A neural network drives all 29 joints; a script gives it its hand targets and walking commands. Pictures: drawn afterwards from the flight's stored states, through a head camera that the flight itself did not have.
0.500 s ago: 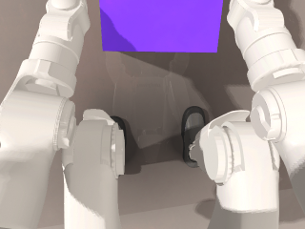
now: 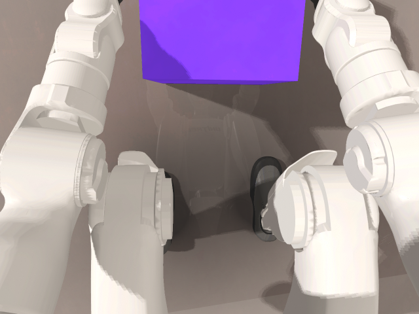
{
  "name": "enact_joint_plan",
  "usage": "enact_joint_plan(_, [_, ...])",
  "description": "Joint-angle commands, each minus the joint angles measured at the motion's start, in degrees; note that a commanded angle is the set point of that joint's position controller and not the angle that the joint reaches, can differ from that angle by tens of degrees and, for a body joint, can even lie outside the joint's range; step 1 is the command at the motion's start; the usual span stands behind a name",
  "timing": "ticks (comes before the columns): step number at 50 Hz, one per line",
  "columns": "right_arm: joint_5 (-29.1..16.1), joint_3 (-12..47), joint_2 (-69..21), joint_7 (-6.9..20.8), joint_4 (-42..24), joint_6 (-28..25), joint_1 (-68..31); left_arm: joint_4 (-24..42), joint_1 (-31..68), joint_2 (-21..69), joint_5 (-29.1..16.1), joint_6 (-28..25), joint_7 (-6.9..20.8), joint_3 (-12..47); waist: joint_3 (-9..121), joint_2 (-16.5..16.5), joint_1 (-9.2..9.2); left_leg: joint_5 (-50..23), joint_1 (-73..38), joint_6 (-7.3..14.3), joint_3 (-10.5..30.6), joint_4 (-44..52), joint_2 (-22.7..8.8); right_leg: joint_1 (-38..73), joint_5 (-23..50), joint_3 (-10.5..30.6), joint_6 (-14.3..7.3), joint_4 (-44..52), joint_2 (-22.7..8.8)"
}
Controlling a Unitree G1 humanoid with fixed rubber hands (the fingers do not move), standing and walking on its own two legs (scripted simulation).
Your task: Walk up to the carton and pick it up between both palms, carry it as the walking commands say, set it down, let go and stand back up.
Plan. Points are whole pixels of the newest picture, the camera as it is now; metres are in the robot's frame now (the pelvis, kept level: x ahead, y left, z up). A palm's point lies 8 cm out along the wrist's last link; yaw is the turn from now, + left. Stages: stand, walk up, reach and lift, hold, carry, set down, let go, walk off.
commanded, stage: reach and lift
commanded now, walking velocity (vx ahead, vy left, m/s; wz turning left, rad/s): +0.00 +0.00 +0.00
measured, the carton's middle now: (217, 3) +0.54 -0.01 -0.24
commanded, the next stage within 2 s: none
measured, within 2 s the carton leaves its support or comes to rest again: leaves its support in 0.14 s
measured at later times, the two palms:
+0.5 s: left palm out of the picture +0.53 +0.14 -0.13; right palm out of the picture +0.53 -0.15 -0.11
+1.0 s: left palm out of the picture +0.53 +0.14 -0.09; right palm out of the picture +0.53 -0.16 -0.07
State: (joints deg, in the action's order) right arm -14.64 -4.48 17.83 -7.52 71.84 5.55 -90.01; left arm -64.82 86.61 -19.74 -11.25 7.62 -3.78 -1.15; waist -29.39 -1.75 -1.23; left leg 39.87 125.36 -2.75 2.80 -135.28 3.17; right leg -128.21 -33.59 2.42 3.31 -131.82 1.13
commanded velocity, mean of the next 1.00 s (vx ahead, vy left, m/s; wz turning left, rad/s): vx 0.00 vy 0.00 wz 0.00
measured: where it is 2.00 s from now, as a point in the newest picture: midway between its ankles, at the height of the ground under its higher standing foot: (212, 218)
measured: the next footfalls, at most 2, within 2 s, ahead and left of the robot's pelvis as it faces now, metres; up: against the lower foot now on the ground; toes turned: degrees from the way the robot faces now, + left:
none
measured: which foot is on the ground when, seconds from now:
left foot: down 0.00-1.00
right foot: down 0.00-1.00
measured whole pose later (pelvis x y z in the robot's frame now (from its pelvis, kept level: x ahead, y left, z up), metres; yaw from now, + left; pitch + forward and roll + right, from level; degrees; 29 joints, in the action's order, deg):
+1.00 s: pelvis -0.02 -0.01 +0.06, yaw +1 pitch +28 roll +2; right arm -3.9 -17.1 7.5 -14.1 38.7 20.2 -81.4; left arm -40.3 79.2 -16.9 -2.4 22.5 -7.5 -11.9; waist -30.2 -3.5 -3.0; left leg 36.4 114.8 -5.5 3.0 -122.7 4.5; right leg -118.9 -30.3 5.9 5.0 -121.1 6.9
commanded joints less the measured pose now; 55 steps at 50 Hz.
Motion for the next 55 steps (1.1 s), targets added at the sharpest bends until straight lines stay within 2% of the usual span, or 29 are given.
enact_joint_plan(1, [-3.4,11.7,-57.7,14.5,-23.0,-0.8,-28.3,21.2,33.1,57.9,-3.9,-1.5,13.8,16.0,88.5,7.6,0.22,-37.7,-35.8,1.3,-6.2,13.8,3.7,39.0,33.9,-6.4,-2.4,7.7,5.6])
enact_joint_plan(5, [-5.1,13.5,-59.6,13.5,-28.0,-0.3,-29.8,27.6,37.2,58.3,-5.9,-1.5,12.5,18.2,103.0,7.8,-0.57,-43.1,-43.7,1.1,-6.0,13.5,4.0,44.5,37.8,-7.1,-2.3,8.0,5.9])
enact_joint_plan(9, [-4.8,13.7,-60.6,12.6,-29.9,0.9,-30.2,32.6,41.7,58.5,-6.8,-1.2,11.5,19.5,109.7,9.0,-1.15,-43.6,-46.9,0.8,-6.6,14.2,4.0,47.2,38.2,-7.2,-2.6,9.0,6.1])
enact_joint_plan(12, [-4.0,13.1,-61.2,12.1,-31.1,2.0,-30.7,37.0,46.4,57.7,-7.6,-1.1,10.8,20.6,113.9,9.3,-2.54,-41.6,-48.9,0.7,-7.0,15.1,4.2,48.7,36.6,-7.7,-2.5,9.9,6.2])
enact_joint_plan(15, [-2.1,11.8,-62.2,11.9,-29.0,3.6,-29.8,39.9,50.9,56.6,-7.8,-0.7,10.2,21.0,115.1,9.5,-3.69,-37.7,-49.8,0.5,-7.5,16.4,4.2,48.8,33.2,-8.2,-2.7,11.1,6.1])
enact_joint_plan(18, [-0.1,10.6,-61.8,12.1,-29.1,5.0,-31.6,39.5,53.2,55.9,-7.0,0.2,9.9,19.9,114.0,9.1,-3.66,-32.0,-48.6,0.6,-8.0,17.8,4.3,48.4,28.1,-8.4,-2.8,12.3,5.9])
enact_joint_plan(24, [2.8,9.3,-62.7,13.1,-30.9,7.4,-36.6,35.0,53.5,56.7,-4.2,2.7,10.4,15.5,112.4,7.4,-1.10,-23.8,-45.9,0.8,-9.1,20.7,4.1,48.0,20.1,-8.8,-2.6,14.9,5.6])
enact_joint_plan(28, [3.2,10.9,-64.2,13.8,-33.7,9.0,-38.3,34.2,51.9,58.5,-2.8,4.5,11.1,14.0,116.7,6.1,0.32,-24.6,-46.6,0.8,-9.7,21.8,4.1,50.4,20.9,-9.4,-2.0,15.9,5.9])
enact_joint_plan(32, [4.0,12.8,-66.3,14.2,-35.2,10.8,-37.6,32.8,47.8,60.8,-1.3,6.4,12.3,12.5,119.3,3.3,1.48,-25.8,-45.1,1.0,-10.2,22.6,4.4,53.5,22.6,-9.3,-1.5,17.2,6.1])
enact_joint_plan(39, [3.8,15.7,-71.3,13.9,-37.5,12.9,-31.3,40.1,48.6,61.6,-1.6,7.6,13.7,16.1,130.7,2.8,1.33,-32.6,-46.9,1.0,-10.5,22.7,4.6,61.3,31.8,-8.6,-1.0,17.8,6.7])
enact_joint_plan(43, [1.5,19.1,-74.1,13.0,-42.0,13.9,-29.8,46.6,49.9,61.0,-2.6,8.1,13.2,19.3,141.4,3.6,2.64,-38.2,-52.0,0.8,-10.9,22.9,5.0,67.4,38.0,-7.7,-0.6,18.4,7.3])
enact_joint_plan(46, [1.1,19.9,-74.1,12.5,-43.2,14.6,-28.6,48.8,49.3,60.2,-2.3,8.7,12.7,20.1,142.9,4.1,3.42,-38.5,-53.8,0.9,-10.8,23.8,5.1,67.8,37.6,-7.2,-0.6,19.5,7.5])
enact_joint_plan(49, [0.9,20.7,-73.1,12.2,-45.2,14.8,-30.3,48.2,47.6,60.7,-1.7,9.4,12.3,19.9,140.6,4.2,4.35,-36.4,-53.6,1.1,-10.8,25.4,5.2,67.1,35.0,-6.9,-0.5,21.1,7.7])
enact_joint_plan(52, [1.2,20.6,-71.1,12.0,-47.3,14.9,-33.3,46.5,45.9,62.3,-1.6,10.1,12.1,19.4,139.0,4.6,4.00,-33.9,-54.3,1.1,-10.5,27.2,5.4,65.9,31.7,-7.1,-0.8,22.7,7.6])
enact_joint_plan(55, [2.9,19.8,-69.3,11.9,-46.7,15.3,-34.4,45.3,46.6,62.9,-1.8,10.5,12.0,18.9,137.1,3.6,2.09,-30.4,-53.7,1.0,-10.0,28.6,5.6,64.9,28.2,-7.6,-1.0,24.0,7.5])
